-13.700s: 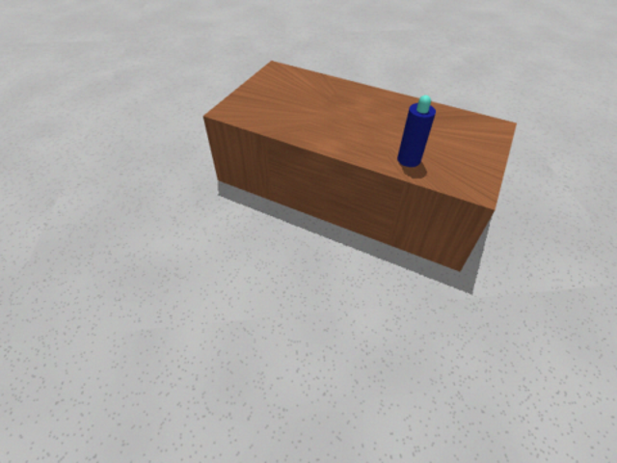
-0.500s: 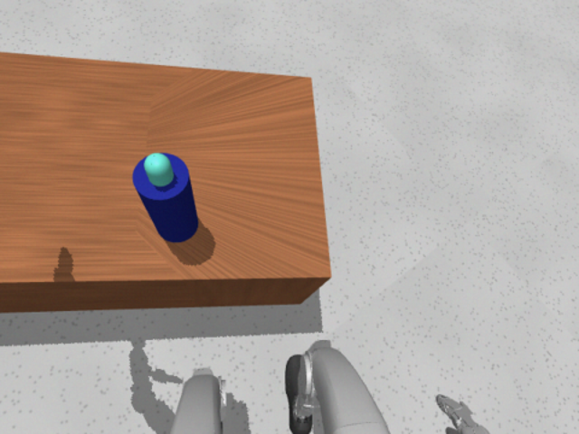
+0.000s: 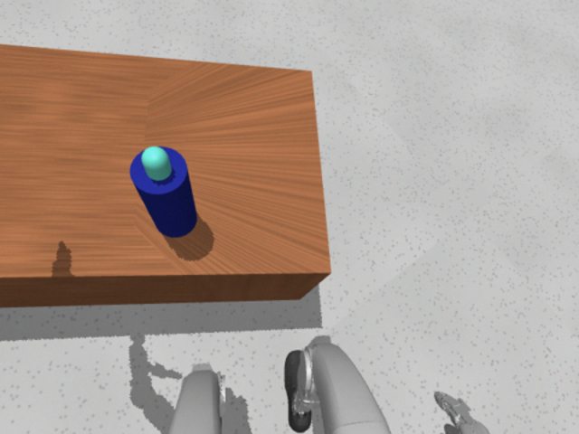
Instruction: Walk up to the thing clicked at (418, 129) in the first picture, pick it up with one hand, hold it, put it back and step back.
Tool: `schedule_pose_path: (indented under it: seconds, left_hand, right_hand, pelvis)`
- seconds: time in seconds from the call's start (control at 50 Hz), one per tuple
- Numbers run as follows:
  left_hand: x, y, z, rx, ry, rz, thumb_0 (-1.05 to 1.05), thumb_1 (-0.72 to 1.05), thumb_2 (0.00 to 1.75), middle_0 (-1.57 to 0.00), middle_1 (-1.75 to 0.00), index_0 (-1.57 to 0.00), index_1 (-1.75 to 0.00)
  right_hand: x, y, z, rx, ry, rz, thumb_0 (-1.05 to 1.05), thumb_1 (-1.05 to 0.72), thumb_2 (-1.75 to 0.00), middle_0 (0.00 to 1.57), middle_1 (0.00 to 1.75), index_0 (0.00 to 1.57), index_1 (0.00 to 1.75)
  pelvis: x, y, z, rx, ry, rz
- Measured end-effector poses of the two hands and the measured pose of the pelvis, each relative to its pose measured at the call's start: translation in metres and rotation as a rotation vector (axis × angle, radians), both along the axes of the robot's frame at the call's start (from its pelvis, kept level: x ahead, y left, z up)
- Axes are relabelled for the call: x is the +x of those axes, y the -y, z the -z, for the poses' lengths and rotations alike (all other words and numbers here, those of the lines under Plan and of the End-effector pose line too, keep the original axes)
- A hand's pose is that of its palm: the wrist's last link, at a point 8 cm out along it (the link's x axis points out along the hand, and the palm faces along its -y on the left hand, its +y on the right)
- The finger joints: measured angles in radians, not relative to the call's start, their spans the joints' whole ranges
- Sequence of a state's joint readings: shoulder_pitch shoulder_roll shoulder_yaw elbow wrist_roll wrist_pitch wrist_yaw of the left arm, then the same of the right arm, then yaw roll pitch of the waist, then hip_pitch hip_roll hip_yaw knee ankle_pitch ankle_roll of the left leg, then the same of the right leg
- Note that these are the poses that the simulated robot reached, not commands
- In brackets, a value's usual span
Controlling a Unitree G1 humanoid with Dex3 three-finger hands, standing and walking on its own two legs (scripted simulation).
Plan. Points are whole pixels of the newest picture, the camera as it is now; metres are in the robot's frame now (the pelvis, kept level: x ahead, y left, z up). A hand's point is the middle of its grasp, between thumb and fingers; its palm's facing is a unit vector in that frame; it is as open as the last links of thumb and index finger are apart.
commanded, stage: go down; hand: left
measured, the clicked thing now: (166, 191) +0.51 +0.16 -0.18
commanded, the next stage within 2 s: approach in 0.94 s
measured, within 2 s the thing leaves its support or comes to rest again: neither
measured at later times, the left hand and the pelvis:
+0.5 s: hand out of the picture +0.45 +0.37 +0.08, palm faces +0.14 -0.99 +0.02, open 17.4 cm; pelvis +0.00 +0.00 +0.00, yaw +0 degrees
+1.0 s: hand out of the picture +0.45 +0.37 +0.08, palm faces +0.13 -0.99 +0.02, open 17.5 cm; pelvis +0.00 +0.00 +0.00, yaw +0 degrees
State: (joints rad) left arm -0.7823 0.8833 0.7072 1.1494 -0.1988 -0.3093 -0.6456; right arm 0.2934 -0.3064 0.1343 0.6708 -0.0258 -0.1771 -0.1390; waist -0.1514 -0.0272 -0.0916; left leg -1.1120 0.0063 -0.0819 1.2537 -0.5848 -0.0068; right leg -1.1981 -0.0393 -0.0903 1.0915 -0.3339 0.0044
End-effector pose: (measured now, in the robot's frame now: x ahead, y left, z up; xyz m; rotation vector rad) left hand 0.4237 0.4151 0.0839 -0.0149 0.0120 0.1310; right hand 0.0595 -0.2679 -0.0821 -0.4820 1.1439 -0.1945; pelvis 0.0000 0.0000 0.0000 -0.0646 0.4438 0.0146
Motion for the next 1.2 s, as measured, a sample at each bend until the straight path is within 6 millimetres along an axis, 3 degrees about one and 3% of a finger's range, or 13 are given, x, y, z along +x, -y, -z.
schedule_pose_path:
  seconds: [0.22,0.5,0.84,1.02,1.2]
  left_hand:
    - [-0.002,-0.004,-0.010,0.003,-0.006,-0.015,-0.01,-0.50,0.08,-0.04,-0.05,-0.05,-0.06]
    - [0.001,-0.001,0.001,-0.010,-0.005,-0.007,-0.01,-0.53,0.07,-0.05,-0.05,-0.05,-0.06]
    - [-0.005,-0.008,-0.007,-0.006,-0.011,-0.014,-0.01,-0.53,0.07,-0.04,-0.06,-0.05,-0.06]
    - [0.001,-0.005,0.002,-0.007,-0.010,-0.002,-0.01,-0.55,0.06,-0.04,-0.06,-0.05,-0.06]
    - [0.009,-0.002,-0.004,-0.007,-0.015,0.002,-0.01,-0.57,0.04,-0.04,-0.05,-0.05,-0.05]
  right_hand:
    - [-0.003,0.001,-0.002,0.005,0.003,0.012,0.00,-0.90,-0.90,0.21,0.30,0.21,0.30]
    - [0.000,0.004,0.000,-0.009,-0.008,-0.003,0.00,-0.90,-0.90,0.21,0.30,0.21,0.30]
    - [0.001,-0.003,-0.004,0.002,0.010,0.015,0.00,-0.90,-0.90,0.21,0.30,0.21,0.30]
    - [0.005,-0.006,-0.003,-0.002,0.006,0.000,0.00,-0.90,-0.90,0.21,0.30,0.21,0.30]
    - [0.003,-0.006,-0.004,0.001,0.000,0.004,0.00,-0.88,-0.89,0.21,0.30,0.21,0.30]
  pelvis:
    - [0.002,0.001,-0.003,0.002,0.007,0.003]
    - [0.000,0.003,0.000,0.000,-0.004,-0.001]
    - [0.003,-0.003,-0.004,-0.003,0.009,0.003]
    - [0.004,-0.005,-0.002,-0.006,0.000,-0.001]
    - [0.007,-0.005,-0.003,-0.006,0.001,-0.001]
